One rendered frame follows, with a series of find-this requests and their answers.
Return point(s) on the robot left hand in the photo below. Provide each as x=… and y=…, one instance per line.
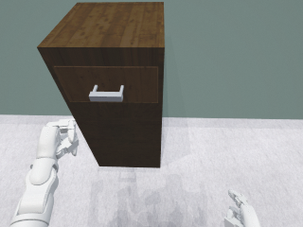
x=53, y=145

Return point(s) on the robot left forearm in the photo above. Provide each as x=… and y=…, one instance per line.
x=34, y=209

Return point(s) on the drawer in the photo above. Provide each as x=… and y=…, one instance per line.
x=140, y=82

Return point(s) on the handle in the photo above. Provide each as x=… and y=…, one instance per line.
x=106, y=96

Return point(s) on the robot right hand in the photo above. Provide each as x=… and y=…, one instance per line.
x=245, y=217

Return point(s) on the cabinet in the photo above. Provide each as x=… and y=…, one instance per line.
x=119, y=133

